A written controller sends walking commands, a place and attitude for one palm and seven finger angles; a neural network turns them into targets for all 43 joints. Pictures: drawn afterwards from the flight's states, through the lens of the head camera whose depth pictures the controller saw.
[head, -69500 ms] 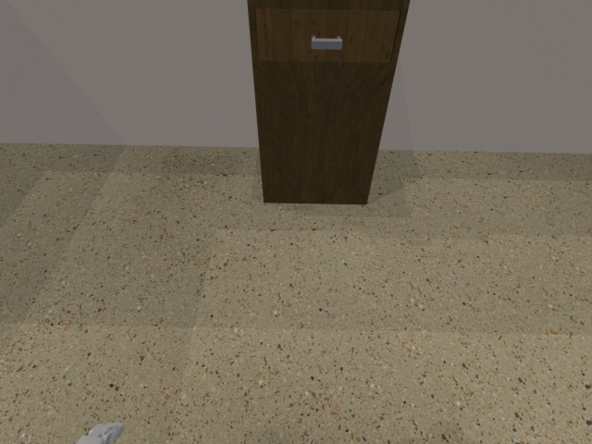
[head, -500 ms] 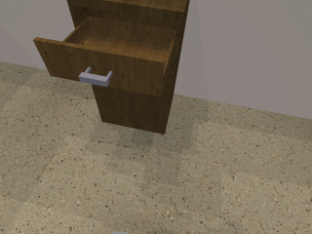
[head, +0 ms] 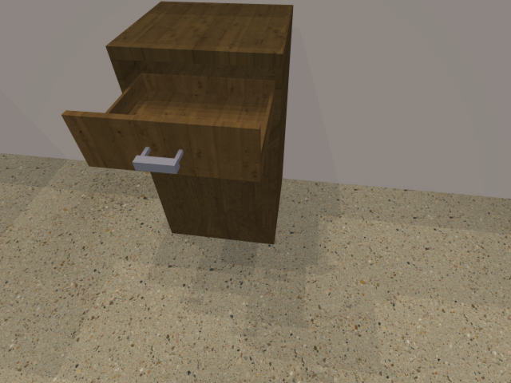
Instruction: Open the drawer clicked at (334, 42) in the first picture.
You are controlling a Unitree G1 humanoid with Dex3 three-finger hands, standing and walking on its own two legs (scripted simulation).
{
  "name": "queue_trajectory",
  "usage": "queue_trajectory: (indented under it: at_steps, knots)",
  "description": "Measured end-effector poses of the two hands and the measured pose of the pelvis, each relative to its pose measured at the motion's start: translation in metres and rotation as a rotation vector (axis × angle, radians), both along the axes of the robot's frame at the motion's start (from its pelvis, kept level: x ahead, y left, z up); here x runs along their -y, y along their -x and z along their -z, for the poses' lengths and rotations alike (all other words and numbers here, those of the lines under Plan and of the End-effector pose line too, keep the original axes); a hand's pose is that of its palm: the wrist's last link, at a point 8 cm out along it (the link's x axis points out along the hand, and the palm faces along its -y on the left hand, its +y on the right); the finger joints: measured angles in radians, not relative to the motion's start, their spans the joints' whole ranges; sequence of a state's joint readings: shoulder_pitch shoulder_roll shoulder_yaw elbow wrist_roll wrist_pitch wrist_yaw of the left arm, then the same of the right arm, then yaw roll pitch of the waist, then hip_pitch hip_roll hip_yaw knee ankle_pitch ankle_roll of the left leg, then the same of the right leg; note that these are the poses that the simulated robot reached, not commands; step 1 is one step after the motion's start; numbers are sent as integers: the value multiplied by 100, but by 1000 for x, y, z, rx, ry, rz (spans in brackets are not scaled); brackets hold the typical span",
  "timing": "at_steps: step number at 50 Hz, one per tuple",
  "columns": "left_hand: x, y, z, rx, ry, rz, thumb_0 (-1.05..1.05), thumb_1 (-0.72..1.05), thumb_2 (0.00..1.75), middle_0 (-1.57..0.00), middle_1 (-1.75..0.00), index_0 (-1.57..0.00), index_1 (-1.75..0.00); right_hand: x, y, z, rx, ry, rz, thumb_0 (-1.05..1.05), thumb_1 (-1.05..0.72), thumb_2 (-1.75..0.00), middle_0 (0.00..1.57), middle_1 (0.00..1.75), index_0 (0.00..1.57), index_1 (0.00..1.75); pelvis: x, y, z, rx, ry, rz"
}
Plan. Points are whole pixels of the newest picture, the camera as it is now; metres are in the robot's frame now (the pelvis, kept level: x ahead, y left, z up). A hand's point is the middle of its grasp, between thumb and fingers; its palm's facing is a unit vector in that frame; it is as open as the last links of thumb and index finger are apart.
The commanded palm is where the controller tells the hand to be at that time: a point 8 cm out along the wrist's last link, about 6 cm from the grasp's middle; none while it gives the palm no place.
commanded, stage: let the arm hang, fingers relaxed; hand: left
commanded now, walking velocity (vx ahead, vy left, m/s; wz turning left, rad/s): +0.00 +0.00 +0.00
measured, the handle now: (159, 158) +0.59 +0.26 +0.01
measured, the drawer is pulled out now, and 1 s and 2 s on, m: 0.30 0.30 0.30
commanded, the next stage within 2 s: look to check the result in 0.20 s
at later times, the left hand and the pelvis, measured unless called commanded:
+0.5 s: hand out of the picture +0.00 +0.17 -0.17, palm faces +0.05 -0.98 -0.20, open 7.3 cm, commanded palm none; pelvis +0.02 +0.00 +0.00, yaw +0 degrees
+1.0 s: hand out of the picture +0.06 +0.18 -0.17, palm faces +0.03 -0.97 -0.23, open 7.3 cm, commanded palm none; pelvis +0.04 +0.00 +0.00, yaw -1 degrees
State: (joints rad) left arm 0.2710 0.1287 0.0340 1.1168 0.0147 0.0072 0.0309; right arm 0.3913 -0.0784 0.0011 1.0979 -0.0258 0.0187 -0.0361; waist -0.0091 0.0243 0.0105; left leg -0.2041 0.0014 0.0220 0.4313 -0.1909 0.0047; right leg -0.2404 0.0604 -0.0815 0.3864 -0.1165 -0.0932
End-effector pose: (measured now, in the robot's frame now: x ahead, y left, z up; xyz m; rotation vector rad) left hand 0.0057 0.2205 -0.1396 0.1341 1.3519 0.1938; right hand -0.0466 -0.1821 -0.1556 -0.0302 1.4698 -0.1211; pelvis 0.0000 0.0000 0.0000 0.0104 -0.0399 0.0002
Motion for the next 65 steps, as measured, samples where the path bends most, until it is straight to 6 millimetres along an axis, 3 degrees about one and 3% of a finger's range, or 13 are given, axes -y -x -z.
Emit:
queue_trajectory:
  at_steps: [13, 22, 46, 65]
  knots:
    - [0, 8, 0, -58, 8, -10, 0, 92, 90, -20, -30, -20, -30, 9, -2, -3, -33, 29, 6, 0, -91, -89, 20, 30, 20, 30, -2, -8, -1, -10, -1, 4]
    - [5, 12, 0, -103, 17, -15, 0, 91, 90, -20, -30, -20, -30, 14, -14, -5, -39, 42, 1, 0, -91, -89, 20, 30, 20, 30, -1, -16, -2, -11, 0, 7]
    - [-2, -43, -5, -38, -15, 21, 0, 91, 90, -20, -30, -20, -30, 25, -61, -5, 12, 55, -8, 0, -91, -89, 20, 30, 20, 30, 2, -41, -4, -12, 3, 13]
    - [-6, -57, -7, -38, -27, 31, 0, 91, 90, -20, -30, -20, -30, 37, -74, -7, 9, 76, -15, 1, -91, -89, 20, 30, 20, 30, 4, -51, -5, -14, 6, 17]
